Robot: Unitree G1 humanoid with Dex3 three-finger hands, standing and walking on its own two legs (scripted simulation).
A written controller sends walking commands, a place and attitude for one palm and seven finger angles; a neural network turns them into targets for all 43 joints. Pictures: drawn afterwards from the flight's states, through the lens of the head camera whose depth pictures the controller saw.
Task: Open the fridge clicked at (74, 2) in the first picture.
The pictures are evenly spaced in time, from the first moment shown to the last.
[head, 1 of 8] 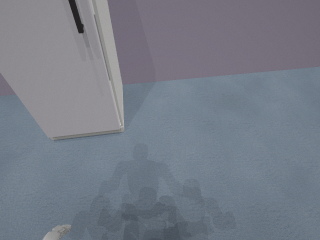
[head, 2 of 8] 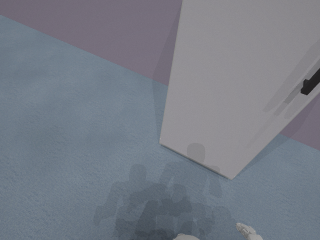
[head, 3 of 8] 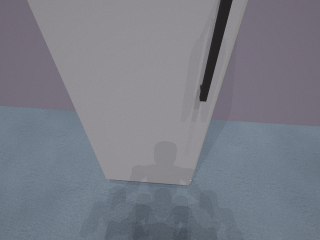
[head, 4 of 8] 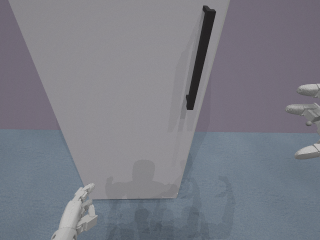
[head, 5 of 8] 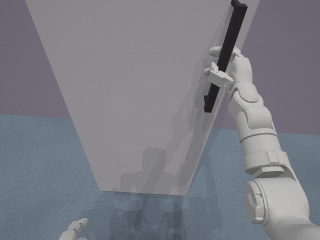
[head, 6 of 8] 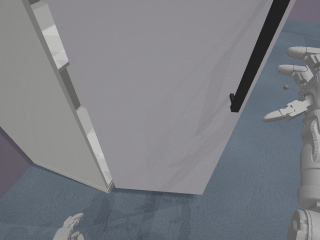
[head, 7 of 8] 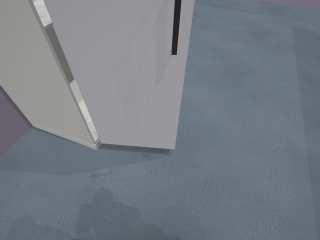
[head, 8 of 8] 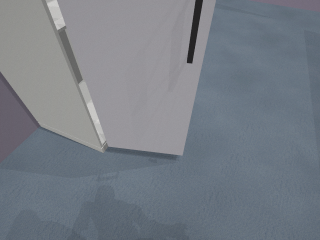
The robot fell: no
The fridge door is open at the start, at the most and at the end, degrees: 0 81 74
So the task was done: yes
